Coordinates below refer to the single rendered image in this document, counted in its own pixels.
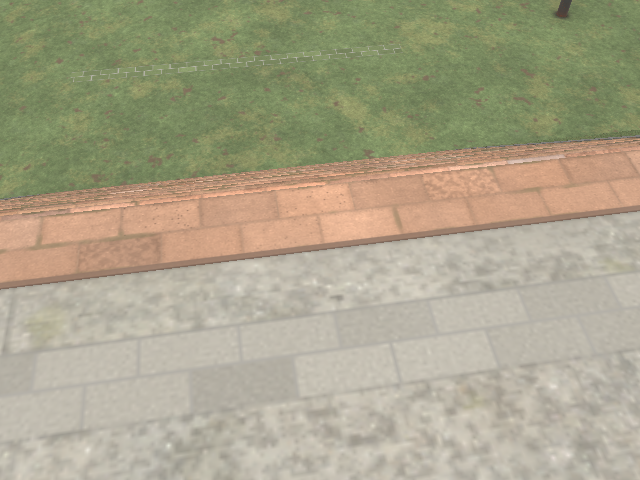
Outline stairs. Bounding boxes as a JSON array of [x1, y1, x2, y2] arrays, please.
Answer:
[[0, 137, 640, 221]]

